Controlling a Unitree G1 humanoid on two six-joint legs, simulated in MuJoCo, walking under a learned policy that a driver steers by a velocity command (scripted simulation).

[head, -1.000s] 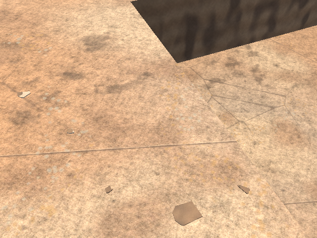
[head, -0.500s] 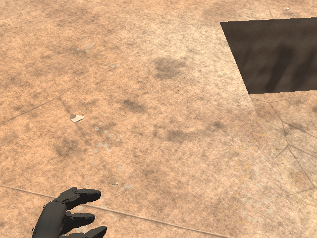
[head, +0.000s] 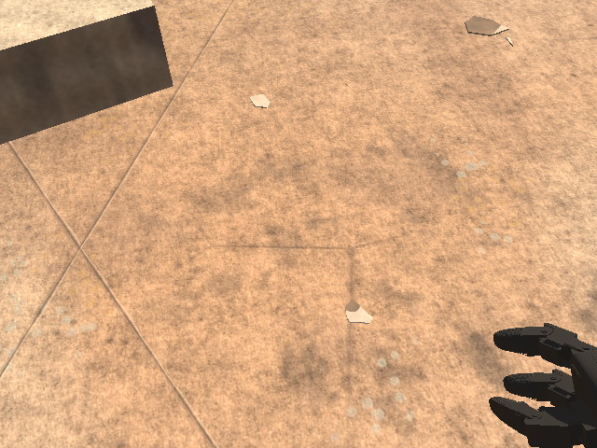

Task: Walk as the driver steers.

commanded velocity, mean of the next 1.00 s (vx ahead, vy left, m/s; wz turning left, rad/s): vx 1.00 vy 0.00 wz -0.63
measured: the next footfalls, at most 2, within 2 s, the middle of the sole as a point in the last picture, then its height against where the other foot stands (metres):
left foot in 0.08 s outside the picture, level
right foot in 0.54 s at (388, 351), level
